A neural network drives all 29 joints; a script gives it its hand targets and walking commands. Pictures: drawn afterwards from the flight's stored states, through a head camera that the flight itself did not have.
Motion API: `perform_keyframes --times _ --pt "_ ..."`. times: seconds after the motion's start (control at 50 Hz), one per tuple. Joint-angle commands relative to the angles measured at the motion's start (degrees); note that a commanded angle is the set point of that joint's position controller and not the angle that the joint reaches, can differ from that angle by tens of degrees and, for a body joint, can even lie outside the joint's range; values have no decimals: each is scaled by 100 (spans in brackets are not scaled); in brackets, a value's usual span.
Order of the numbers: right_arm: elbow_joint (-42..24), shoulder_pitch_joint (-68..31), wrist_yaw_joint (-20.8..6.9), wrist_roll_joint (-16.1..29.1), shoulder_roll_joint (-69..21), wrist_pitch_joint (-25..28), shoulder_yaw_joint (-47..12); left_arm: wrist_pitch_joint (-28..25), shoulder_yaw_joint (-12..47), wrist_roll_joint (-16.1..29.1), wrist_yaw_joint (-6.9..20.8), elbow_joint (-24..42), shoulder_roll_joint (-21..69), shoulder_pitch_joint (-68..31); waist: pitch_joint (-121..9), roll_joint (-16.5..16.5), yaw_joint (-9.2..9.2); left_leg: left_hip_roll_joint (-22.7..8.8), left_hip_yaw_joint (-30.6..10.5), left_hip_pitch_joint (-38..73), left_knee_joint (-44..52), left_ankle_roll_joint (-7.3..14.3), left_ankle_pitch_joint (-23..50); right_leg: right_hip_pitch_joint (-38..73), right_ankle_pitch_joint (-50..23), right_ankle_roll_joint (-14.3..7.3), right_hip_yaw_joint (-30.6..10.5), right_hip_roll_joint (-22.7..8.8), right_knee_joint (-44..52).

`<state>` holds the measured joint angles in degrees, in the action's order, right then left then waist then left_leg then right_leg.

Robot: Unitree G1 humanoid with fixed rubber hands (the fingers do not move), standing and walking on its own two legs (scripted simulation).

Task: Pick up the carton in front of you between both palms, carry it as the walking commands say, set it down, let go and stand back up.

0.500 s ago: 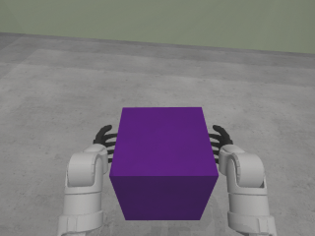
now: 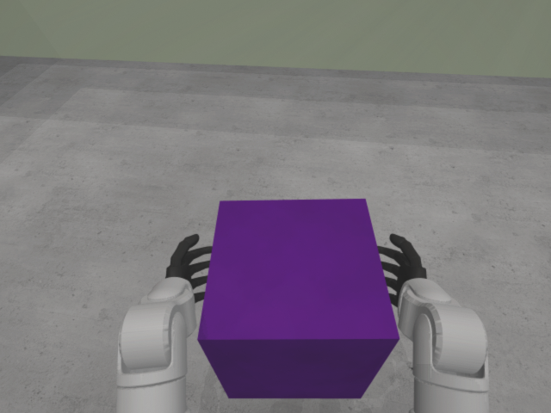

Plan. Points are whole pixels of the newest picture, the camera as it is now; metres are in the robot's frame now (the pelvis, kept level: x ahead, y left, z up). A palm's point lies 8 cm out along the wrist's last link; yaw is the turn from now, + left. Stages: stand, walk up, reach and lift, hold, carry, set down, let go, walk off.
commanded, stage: carry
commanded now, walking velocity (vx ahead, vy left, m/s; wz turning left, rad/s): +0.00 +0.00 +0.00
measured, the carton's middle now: (293, 304) +0.29 +0.00 -0.01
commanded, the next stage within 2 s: hold in 1.82 s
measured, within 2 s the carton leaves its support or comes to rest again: neither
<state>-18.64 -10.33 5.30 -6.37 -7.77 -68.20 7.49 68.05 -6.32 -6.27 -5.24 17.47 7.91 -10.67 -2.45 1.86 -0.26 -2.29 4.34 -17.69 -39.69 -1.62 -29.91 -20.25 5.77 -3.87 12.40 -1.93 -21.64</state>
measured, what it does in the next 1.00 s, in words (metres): steps on the spot: left foot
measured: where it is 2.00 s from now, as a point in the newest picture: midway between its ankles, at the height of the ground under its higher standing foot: outside the picture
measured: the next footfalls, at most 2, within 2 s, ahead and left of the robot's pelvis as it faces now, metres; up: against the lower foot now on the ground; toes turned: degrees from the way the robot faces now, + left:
left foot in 0.08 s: +0.08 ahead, +0.12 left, +0.00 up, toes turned -4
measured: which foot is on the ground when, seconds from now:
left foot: up 0.00-0.06, down 0.08-1.00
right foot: down 0.00-1.00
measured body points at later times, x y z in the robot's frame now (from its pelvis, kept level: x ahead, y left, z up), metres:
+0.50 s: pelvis +0.10 +0.02 -0.01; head +0.07 +0.02 +0.44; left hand +0.38 +0.17 +0.04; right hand +0.38 -0.13 +0.04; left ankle +0.04 +0.12 -0.74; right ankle +0.06 -0.09 -0.74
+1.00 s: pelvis +0.06 +0.03 -0.01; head +0.04 +0.03 +0.44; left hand +0.38 +0.17 +0.03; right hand +0.37 -0.13 +0.03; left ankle +0.04 +0.12 -0.74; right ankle +0.06 -0.09 -0.74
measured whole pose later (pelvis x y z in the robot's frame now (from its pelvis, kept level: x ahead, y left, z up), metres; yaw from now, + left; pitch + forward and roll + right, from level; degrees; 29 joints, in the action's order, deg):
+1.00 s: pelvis +0.06 +0.03 -0.01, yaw -1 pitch +2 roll +0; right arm 14.5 -15.4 0.9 -15.2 -8.8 -39.0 12.6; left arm 39.4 -12.7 -15.4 -0.5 -14.3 8.8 -15.2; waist -6.6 0.3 0.1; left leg -2.2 8.2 -14.1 -30.2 1.2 -18.1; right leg -16.4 15.6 -0.2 10.3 -4.2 -30.3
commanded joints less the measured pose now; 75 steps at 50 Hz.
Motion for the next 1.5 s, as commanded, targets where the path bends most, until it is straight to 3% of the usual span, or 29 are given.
perform_keyframes --times 0.0,0.06,0.08,0.1,0.14,0.2,0.28,0.44,0.52,0.62,0.74,0.84,1.0,1.48 --pt "-589 -2664 -1448 2429 -5425 -7 -4398 -1 4023 2331 1520 684 5370 -2426 -2526 -974 -16 -47 83 241 1006 -14 779 2260 -2363 -289 -1088 -1405 391" --pt "-609 -2461 -1435 2344 -5320 -44 -4363 23 4048 2301 1545 674 5225 -2318 -2456 -797 37 -355 169 1061 1919 -57 2567 1616 -1378 55 -682 -1087 30" --pt "-553 -2522 -1444 2327 -5234 -79 -4347 45 4039 2266 1551 615 5122 -2385 -2341 -636 45 -713 -122 1102 1963 -37 2782 1385 -831 224 -594 -991 -58" --pt "-458 -2648 -1453 2277 -5127 -103 -4306 91 4067 2270 1555 582 5050 -2549 -2078 -257 2 -918 -245 933 1613 37 3367 1258 -695 365 -581 -807 -159" --pt "-63 -2568 -1478 2226 -4972 -163 -4207 177 4064 2234 1544 295 4879 -2607 -1783 95 19 -931 -208 874 1389 113 4013 1136 -1186 414 -651 -814 -424" --pt "584 -2412 -1504 2080 -4839 -135 -4039 184 3998 2094 1517 -225 4732 -2587 -1762 132 27 -836 -208 893 1152 179 5082 1077 -1976 394 -662 -787 -877" --pt "1025 -2588 -1552 1940 -5037 108 -3929 -54 3915 1969 1549 -703 4963 -2699 -1808 87 21 -815 -159 1013 990 207 5706 986 -1874 456 -601 -706 -1033" --pt "940 -2727 -1642 1769 -5340 997 -3990 -971 3927 1780 1633 -737 5286 -2755 -2098 -130 37 -725 -119 1019 816 277 5147 1290 -2111 390 -633 -752 -1124" --pt "1033 -2491 -1610 1562 -5109 1377 -3903 -1362 3775 1533 1598 -835 5035 -2491 -2174 -136 39 -714 -130 998 796 301 4806 1290 -1852 361 -651 -767 -1155" --pt "1598 -2361 -1584 1056 -4808 1938 -3361 -1916 3228 1023 1589 -1394 4712 -2343 -1977 -136 50 -704 -154 860 923 292 4271 1187 -1445 356 -701 -790 -1026" --pt "2683 -2817 -1619 502 -4818 2705 -2557 -2692 2410 481 1637 -2497 4715 -2835 -1648 -150 35 -685 -185 684 1191 304 3444 1067 -865 322 -774 -794 -737" --pt "3278 -3212 -1707 329 -5160 3183 -2302 -3174 2161 299 1727 -3094 5076 -3239 -1650 -151 34 -673 -217 650 1338 332 2982 1060 -539 294 -822 -798 -586" --pt "2896 -3006 -1722 600 -5339 2953 -2737 -2946 2595 573 1732 -2716 5245 -3008 -1855 -168 31 -678 -221 678 1332 336 2986 1079 -550 316 -813 -814 -571" --pt "2734 -2946 -1684 617 -5200 2811 -2770 -2799 2640 594 1699 -2537 5103 -2960 -1706 -159 32 -679 -274 472 1481 362 2530 922 -162 326 -860 -793 -420"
